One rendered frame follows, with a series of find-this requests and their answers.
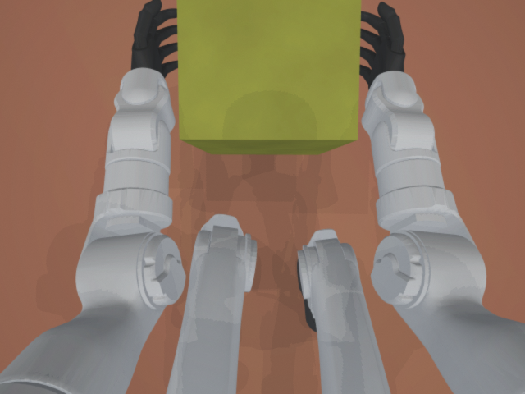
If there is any right robot hand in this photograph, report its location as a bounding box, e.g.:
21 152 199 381
359 2 405 90

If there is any robot left forearm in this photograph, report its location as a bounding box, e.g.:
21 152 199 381
75 68 176 297

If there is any carton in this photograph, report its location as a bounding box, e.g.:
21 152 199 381
177 0 361 155

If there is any robot left shin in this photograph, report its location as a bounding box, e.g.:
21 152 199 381
189 214 244 279

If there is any robot right forearm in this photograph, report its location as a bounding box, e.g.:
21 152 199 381
362 71 476 246

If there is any robot left upper arm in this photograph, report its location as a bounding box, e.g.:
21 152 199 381
0 231 186 394

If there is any robot left thigh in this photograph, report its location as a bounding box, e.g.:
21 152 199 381
167 225 257 394

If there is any robot right upper arm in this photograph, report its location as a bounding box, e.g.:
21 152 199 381
371 230 525 394

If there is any left robot hand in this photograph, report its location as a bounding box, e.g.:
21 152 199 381
131 0 178 79

